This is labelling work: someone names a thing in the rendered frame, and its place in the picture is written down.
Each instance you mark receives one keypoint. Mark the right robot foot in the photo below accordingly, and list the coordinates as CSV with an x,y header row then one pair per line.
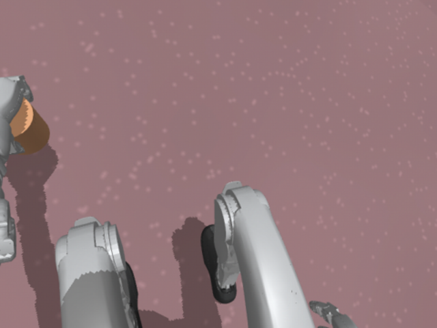
x,y
222,295

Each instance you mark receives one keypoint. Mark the left robot arm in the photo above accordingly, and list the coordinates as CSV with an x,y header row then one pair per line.
x,y
7,224

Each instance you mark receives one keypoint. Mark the left robot hand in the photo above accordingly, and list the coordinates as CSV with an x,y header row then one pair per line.
x,y
12,91

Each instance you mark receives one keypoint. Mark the left robot foot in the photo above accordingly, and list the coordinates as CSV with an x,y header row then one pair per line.
x,y
133,295

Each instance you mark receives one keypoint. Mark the mug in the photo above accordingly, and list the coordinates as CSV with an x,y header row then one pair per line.
x,y
29,129

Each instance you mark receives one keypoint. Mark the right robot hand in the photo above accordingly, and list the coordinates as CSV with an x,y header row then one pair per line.
x,y
331,315

